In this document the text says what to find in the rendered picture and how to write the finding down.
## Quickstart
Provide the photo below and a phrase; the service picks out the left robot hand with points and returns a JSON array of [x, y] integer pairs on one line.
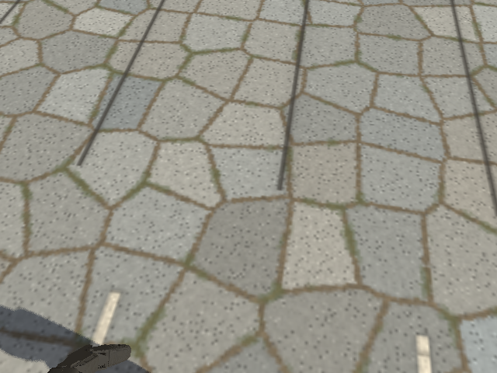
[[90, 359]]

